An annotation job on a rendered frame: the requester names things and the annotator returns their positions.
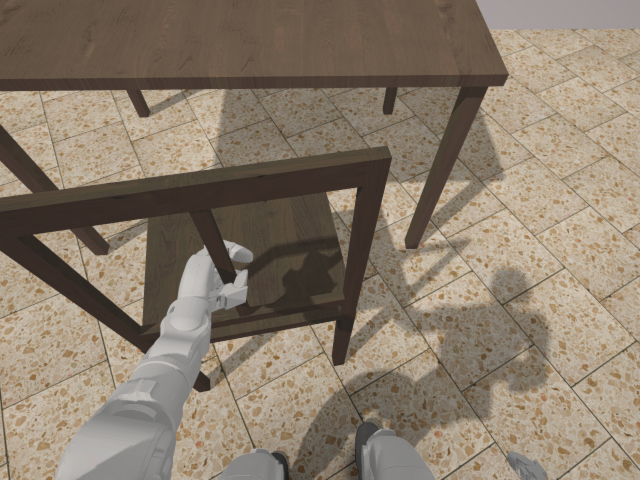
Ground robot left thigh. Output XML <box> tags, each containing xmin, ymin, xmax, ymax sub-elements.
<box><xmin>217</xmin><ymin>453</ymin><xmax>284</xmax><ymax>480</ymax></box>

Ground robot left hand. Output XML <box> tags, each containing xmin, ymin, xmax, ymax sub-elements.
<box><xmin>177</xmin><ymin>240</ymin><xmax>253</xmax><ymax>312</ymax></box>

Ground robot left shin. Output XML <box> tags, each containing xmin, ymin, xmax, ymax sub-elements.
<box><xmin>250</xmin><ymin>448</ymin><xmax>276</xmax><ymax>460</ymax></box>

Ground robot right hand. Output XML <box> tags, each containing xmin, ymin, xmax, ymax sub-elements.
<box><xmin>507</xmin><ymin>451</ymin><xmax>547</xmax><ymax>480</ymax></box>

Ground left robot upper arm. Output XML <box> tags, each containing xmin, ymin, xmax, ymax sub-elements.
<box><xmin>59</xmin><ymin>413</ymin><xmax>176</xmax><ymax>480</ymax></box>

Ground robot left forearm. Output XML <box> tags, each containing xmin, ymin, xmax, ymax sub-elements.
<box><xmin>54</xmin><ymin>296</ymin><xmax>211</xmax><ymax>480</ymax></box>

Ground table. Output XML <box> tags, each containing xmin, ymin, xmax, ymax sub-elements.
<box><xmin>0</xmin><ymin>0</ymin><xmax>509</xmax><ymax>255</ymax></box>

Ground chair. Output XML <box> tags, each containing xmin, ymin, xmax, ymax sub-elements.
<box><xmin>0</xmin><ymin>146</ymin><xmax>392</xmax><ymax>393</ymax></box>

